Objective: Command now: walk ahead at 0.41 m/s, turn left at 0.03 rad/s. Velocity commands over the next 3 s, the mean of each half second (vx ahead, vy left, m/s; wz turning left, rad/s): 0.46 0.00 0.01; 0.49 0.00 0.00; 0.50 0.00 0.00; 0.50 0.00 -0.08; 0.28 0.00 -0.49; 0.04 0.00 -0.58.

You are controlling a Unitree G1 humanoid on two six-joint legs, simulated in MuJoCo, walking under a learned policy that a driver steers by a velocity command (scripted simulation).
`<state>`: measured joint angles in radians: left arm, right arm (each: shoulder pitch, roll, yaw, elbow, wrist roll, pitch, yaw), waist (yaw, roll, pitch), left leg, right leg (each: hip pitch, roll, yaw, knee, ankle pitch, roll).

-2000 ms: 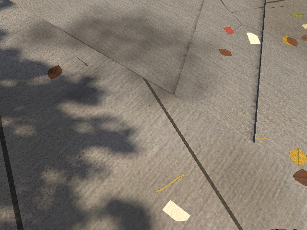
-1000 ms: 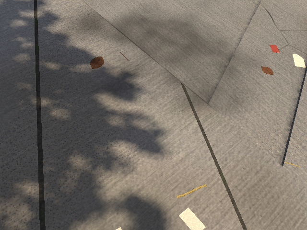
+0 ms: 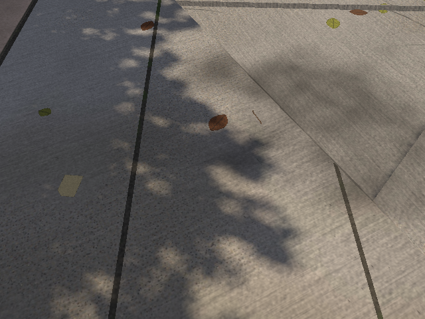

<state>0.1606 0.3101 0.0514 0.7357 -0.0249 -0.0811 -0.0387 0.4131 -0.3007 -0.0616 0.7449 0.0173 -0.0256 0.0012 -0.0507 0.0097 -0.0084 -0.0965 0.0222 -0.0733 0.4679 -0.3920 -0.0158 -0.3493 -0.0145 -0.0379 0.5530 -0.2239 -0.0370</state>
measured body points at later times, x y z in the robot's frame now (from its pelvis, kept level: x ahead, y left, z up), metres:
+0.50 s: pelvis +0.24 +0.01 -0.01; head +0.28 +0.01 +0.44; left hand +0.20 +0.30 -0.13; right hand +0.50 -0.20 -0.07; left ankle +0.39 +0.11 -0.73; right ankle +0.04 -0.10 -0.73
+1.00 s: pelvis +0.52 -0.01 +0.00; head +0.55 -0.01 +0.45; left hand +0.76 +0.21 -0.08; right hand +0.52 -0.30 -0.12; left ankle +0.39 +0.11 -0.73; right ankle +0.68 -0.13 -0.71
